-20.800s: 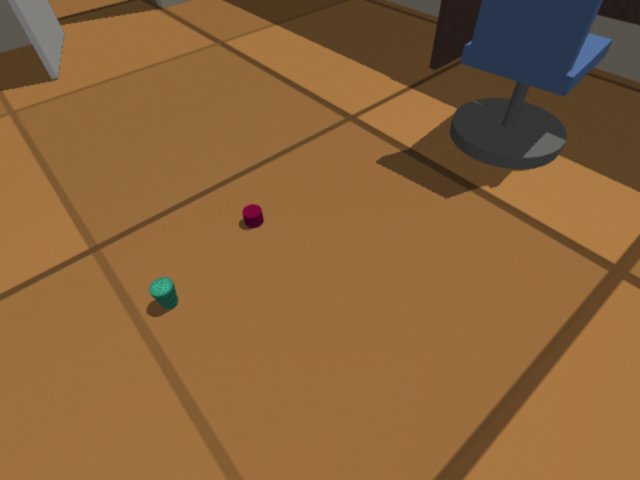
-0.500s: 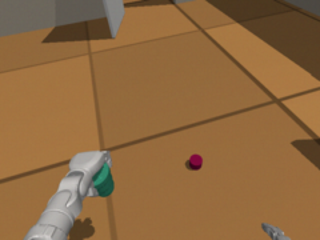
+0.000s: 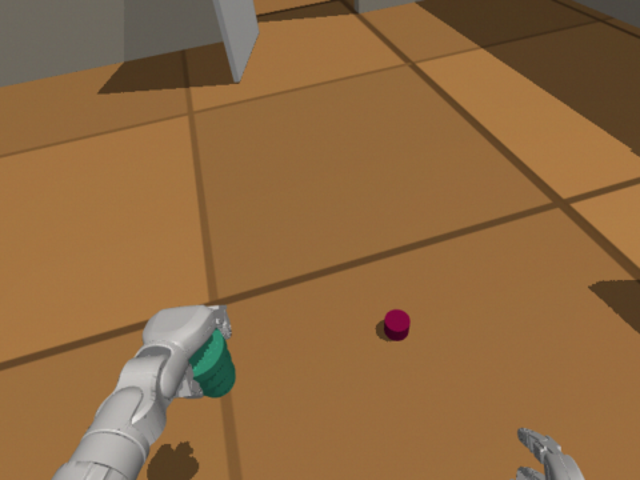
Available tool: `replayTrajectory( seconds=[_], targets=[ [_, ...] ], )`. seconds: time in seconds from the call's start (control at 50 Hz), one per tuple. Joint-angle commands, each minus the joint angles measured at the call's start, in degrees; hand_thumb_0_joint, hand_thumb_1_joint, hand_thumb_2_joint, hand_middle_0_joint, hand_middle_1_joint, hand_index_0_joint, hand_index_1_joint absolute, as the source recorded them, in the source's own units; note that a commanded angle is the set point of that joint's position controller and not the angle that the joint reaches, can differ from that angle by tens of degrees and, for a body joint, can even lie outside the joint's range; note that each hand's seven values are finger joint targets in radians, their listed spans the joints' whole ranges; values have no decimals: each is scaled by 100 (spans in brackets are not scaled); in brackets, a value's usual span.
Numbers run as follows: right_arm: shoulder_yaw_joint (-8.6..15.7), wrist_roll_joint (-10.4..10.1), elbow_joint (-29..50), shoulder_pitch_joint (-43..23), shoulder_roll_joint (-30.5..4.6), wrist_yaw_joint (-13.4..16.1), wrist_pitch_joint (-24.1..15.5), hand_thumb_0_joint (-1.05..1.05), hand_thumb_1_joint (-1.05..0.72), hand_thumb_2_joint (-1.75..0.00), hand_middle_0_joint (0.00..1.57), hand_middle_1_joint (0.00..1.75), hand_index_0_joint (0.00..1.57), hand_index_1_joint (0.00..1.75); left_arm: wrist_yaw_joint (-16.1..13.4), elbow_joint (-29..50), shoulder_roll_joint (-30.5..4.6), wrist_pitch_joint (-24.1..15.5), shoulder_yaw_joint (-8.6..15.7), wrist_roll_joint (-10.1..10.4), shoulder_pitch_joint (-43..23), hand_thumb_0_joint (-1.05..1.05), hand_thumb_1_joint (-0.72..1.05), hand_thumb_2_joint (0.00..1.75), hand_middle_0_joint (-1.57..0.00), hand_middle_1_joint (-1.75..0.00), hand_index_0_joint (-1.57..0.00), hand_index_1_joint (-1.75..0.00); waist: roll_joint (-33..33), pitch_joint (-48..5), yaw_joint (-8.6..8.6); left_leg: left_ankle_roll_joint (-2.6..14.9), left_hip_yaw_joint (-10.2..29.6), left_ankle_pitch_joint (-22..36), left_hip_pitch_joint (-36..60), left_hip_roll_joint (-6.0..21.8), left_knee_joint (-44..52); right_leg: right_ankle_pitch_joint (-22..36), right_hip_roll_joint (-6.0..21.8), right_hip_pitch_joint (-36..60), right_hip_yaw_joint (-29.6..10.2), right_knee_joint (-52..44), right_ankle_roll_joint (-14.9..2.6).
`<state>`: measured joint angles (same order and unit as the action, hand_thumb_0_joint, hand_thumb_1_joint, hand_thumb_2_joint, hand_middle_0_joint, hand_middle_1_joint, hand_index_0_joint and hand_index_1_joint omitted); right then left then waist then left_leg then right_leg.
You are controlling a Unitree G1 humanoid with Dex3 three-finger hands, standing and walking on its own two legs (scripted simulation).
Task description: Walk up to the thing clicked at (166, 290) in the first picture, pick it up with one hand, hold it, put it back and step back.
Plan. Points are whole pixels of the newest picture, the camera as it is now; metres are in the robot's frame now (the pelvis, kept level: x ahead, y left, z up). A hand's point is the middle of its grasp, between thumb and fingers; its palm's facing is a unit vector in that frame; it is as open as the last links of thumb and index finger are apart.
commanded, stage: hold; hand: left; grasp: from above
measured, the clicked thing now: (207, 365) +0.31 +0.22 -0.08
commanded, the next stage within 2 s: crouch in 0.82 s
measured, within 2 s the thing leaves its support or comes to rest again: neither
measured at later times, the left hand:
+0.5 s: hand (190, 358) +0.29 +0.22 -0.02, palm faces -0.44 -0.06 -0.90, open 10.4 cm
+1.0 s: hand (188, 355) +0.30 +0.22 -0.02, palm faces -0.44 -0.06 -0.90, open 10.4 cm
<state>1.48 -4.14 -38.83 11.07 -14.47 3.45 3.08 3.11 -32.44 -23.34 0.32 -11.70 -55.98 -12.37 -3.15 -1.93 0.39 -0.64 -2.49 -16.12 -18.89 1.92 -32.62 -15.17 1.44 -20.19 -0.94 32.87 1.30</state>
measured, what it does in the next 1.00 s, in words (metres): stands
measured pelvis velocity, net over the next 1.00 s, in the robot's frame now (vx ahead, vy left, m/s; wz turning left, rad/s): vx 0.01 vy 0.00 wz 0.00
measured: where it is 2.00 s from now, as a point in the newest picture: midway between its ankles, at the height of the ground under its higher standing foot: outside the picture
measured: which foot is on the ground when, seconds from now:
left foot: down 0.00-1.00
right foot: down 0.00-1.00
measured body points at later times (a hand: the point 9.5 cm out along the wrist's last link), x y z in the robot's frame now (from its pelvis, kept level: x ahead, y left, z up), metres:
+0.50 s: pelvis +0.00 +0.00 +0.01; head +0.01 -0.03 +0.45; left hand +0.31 +0.22 +0.03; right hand +0.16 -0.25 -0.11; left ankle +0.01 +0.13 -0.73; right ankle +0.02 -0.13 -0.73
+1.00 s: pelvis +0.01 +0.00 +0.01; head +0.01 -0.02 +0.46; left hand +0.31 +0.22 +0.03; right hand +0.15 -0.25 -0.11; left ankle +0.01 +0.13 -0.73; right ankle +0.02 -0.13 -0.73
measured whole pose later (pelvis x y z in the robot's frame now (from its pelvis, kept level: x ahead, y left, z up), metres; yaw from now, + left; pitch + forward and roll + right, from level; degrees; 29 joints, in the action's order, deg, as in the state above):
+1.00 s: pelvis +0.01 +0.00 +0.01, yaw +0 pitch +1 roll +0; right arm 1.5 -4.6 -38.7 11.0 -14.3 3.9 4.5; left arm 3.7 -32.5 -23.7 -0.5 -11.7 -56.3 -12.2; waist -3.1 -0.9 0.7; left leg -0.6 -2.7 -14.4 -14.1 1.8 -27.6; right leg -13.5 1.4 -15.5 -1.1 28.1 1.3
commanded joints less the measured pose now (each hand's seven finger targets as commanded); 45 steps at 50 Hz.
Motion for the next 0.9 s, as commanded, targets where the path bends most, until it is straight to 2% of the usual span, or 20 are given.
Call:
replayTrajectory(
  seconds=[0.0, 0.1, 0.18, 0.2, 0.24, 0.28, 0.3, 0.38, 0.42, 0.44, 0.46, 0.5, 0.54, 0.62, 0.64, 0.7, 0.74, 0.78, 0.82, 0.88],
  targets=[
    [232, 12, 797, -492, -699, 54, -231, 0, -91, -90, 20, 30, 20, 30, -215, 1121, -1141, -11, 574, 10, -1793, 0, 52, 93, -80, -103, -86, -98, 249, -1260, -6, 133, 56, 1035, 668, -255, 511, 768, -274, 402, 65, -564, -156],
    [233, 1, 825, -546, -705, 63, -227, 0, -91, -90, 20, 30, 20, 30, -178, 1254, -1267, -1, 647, 5, -1829, 0, 49, 93, -80, -102, -85, -97, 231, -1338, 40, 147, 13, 1143, 798, -284, 548, 895, -245, 540, 52, -640, -138],
    [223, -6, 853, -600, -697, 61, -222, 0, -91, -90, 20, 30, 20, 30, -156, 1221, -1132, 17, 584, 33, -1679, 0, 48, 92, -78, -102, -84, -97, 251, -1186, 25, 139, 30, 988, 808, -268, 645, 709, -259, 502, 55, -712, -155],
    [212, -8, 842, -629, -683, 68, -213, 0, -91, -90, 20, 30, 20, 30, -149, 1242, -1268, 26, 678, 18, -1740, 0, 48, 91, -78, -102, -83, -97, 246, -1205, 71, 141, 32, 1012, 794, -267, 644, 719, -255, 530, 67, -731, -150],
    [203, -4, 856, -634, -686, 67, -218, 0, -91, -90, 20, 30, 20, 30, -106, 1308, -1196, 23, 592, 44, -1802, 0, 47, 91, -76, -104, -82, -98, 278, -1159, 14, 147, 20, 990, 827, -268, 659, 719, -255, 507, 50, -752, -142],
    [202, -8, 837, -614, -686, 70, -206, 0, -91, -90, 20, 30, 20, 30, -72, 1217, -1278, 27, 692, 36, -1712, 0, 45, 91, -76, -102, -81, -96, 238, -1139, 39, 149, 10, 1039, 861, -263, 689, 772, -254, 555, 51, -772, -149],
    [201, -14, 854, -631, -688, 72, -211, 0, -91, -90, 20, 30, 20, 30, -50, 1218, -1171, 21, 570, 37, -1687, 0, 45, 91, -76, -102, -81, -97, 267, -1151, 29, 139, 40, 1099, 887, -247, 714, 812, -271, 569, 72, -749, -161],
    [196, -19, 878, -617, -674, 77, -199, 0, -91, -90, 20, 30, 20, 30, -24, 1181, -1154, -20, 575, 73, -1668, 0, 47, 94, -77, -103, -82, -98, 258, -1140, 21, 151, 16, 1145, 912, -268, 713, 872, -256, 586, 62, -791, -150],
    [198, -9, 844, -627, -676, 87, -193, 0, -91, -90, 20, 30, 20, 30, -40, 1371, -1249, -62, 622, 54, -1841, 0, 45, 92, -76, -102, -81, -97, 158, -1263, 41, 140, 9, 1240, 1008, -268, 717, 960, -258, 654, 52, -779, -161],
    [193, -5, 829, -606, -671, 90, -193, 0, -91, -90, 20, 30, 20, 30, -48, 1076, -1191, -41, 593, 3, -1756, 0, 44, 93, -76, -102, -80, -97, 244, -1172, -16, 142, 25, 1303, 985, -263, 705, 1029, -263, 582, 65, -772, -156],
    [197, -10, 857, -640, -666, 85, -188, 0, -91, -90, 20, 30, 20, 30, -52, 1263, -1145, -61, 557, 49, -1790, 0, 44, 92, -76, -103, -81, -97, 286, -1183, 35, 144, 16, 1262, 1005, -276, 719, 978, -258, 628, 69, -814, -147],
    [192, -11, 831, -623, -664, 91, -181, 0, -91, -90, 20, 30, 20, 30, -104, 1128, -1265, -49, 705, 23, -1706, 0, 45, 92, -76, -101, -81, -96, 237, -1167, 55, 150, -3, 1221, 983, -286, 724, 937, -248, 630, 53, -840, -149],
    [183, -8, 845, -653, -658, 85, -169, 0, -91, -90, 20, 30, 20, 30, -112, 1250, -1226, -48, 639, 34, -1848, 0, 45, 93, -78, -101, -82, -97, 215, -1174, 38, 134, 20, 1225, 1003, -268, 754, 937, -260, 635, 68, -838, -160],
    [208, -12, 857, -621, -668, 81, -140, 0, -91, -90, 20, 30, 20, 30, -117, 1104, -1143, -42, 606, -5, -1578, 0, 45, 95, -77, -101, -81, -97, 232, -1147, 32, 136, 20, 1301, 993, -256, 765, 1010, -265, 631, 86, -811, -176],
    [210, -17, 845, -632, -669, 83, -130, 0, -91, -90, 20, 30, 20, 30, -121, 1172, -1238, -54, 659, -2, -1648, 0, 44, 94, -77, -101, -82, -97, 290, -1160, 82, 138, 38, 1293, 996, -262, 779, 982, -262, 696, 91, -835, -167],
    [217, -8, 806, -557, -666, 84, -125, 0, -91, -90, 20, 30, 20, 30, -129, 1246, -1252, -81, 661, -14, -1943, 0, 45, 94, -77, -103, -81, -98, 167, -1271, 9, 143, 10, 1342, 1069, -266, 762, 1085, -254, 682, 60, -828, -166],
    [226, -12, 817, -555, -679, 86, -125, 0, -91, -90, 20, 30, 20, 30, -146, 1146, -1153, -72, 583, -4, -1804, 0, 45, 95, -77, -102, -82, -98, 220, -1258, 0, 140, 14, 1419, 1103, -261, 765, 1143, -262, 680, 67, -824, -169],
    [234, -21, 818, -565, -688, 90, -118, 0, -91, -90, 20, 30, 20, 30, -158, 1157, -1307, -101, 705, 4, -1825, 0, 49, 97, -80, -102, -85, -97, 142, -1282, 44, 137, 17, 1423, 1097, -258, 783, 1130, -259, 755, 84, -835, -178],
    [223, -23, 828, -558, -675, 89, -109, 0, -91, -90, 20, 30, 20, 30, -153, 1026, -1202, -104, 603, -5, -1722, 0, 47, 96, -79, -103, -84, -99, 214, -1174, 64, 128, 45, 1425, 1032, -231, 817, 1109, -279, 741, 112, -831, -191],
    [250, -20, 817, -522, -692, 85, -88, 0, -91, -90, 20, 30, 20, 30, -190, 1012, -1204, -92, 672, -15, -1622, 0, 45, 95, -77, -103, -81, -98, 181, -1233, 52, 134, 10, 1462, 1061, -251, 803, 1156, -264, 766, 97, -836, -192]
  ],
)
